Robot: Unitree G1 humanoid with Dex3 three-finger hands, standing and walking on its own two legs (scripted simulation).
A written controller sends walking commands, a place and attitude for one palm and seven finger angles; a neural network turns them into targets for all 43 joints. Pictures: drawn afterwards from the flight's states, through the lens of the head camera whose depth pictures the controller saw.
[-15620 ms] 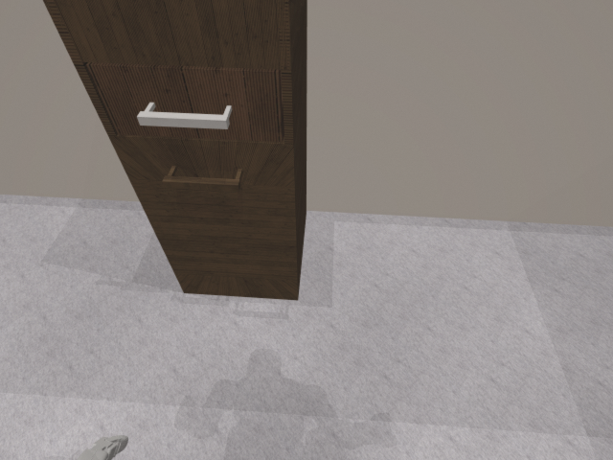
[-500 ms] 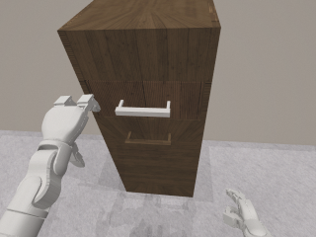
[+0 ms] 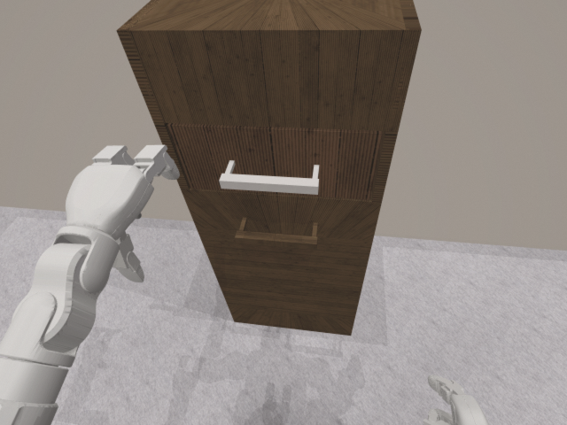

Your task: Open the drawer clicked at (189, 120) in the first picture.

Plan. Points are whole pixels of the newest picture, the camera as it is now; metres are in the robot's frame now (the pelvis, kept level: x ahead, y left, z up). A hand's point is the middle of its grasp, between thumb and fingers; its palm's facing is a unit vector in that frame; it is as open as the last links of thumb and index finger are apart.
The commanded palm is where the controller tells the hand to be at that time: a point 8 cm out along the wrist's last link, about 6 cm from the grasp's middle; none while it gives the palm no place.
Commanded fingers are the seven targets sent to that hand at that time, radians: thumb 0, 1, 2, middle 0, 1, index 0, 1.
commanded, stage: raise the hand with hooked fingers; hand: left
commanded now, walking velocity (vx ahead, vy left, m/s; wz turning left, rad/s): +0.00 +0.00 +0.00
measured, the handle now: (271, 175) +0.53 +0.11 +0.03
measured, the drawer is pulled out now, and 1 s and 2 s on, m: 0.00 0.00 0.00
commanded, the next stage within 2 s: move the hooked fingers above the handle in 0.02 s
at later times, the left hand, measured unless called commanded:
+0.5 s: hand (176, 206) +0.36 +0.21 +0.13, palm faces +0.05 -0.04 -1.00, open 13.8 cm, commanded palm +0.33 +0.20 +0.19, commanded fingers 0.00 -0.50 0.30 -0.30 -1.20 -0.30 -1.20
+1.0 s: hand (220, 202) +0.39 +0.16 +0.10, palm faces +0.01 -0.10 -1.00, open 13.9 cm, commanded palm +0.38 +0.16 +0.17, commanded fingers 0.00 -0.50 0.30 -0.30 -1.20 -0.30 -1.20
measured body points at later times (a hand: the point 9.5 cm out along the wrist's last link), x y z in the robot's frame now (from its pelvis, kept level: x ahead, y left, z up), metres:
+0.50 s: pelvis +0.02 -0.05 +0.00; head +0.03 -0.08 +0.45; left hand +0.35 +0.21 +0.18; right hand +0.21 -0.27 -0.11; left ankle +0.04 +0.06 -0.74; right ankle +0.00 -0.13 -0.74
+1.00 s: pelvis +0.05 -0.04 -0.01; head +0.07 -0.08 +0.44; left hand +0.39 +0.16 +0.15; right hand +0.23 -0.28 -0.13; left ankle +0.04 +0.06 -0.74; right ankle +0.00 -0.13 -0.74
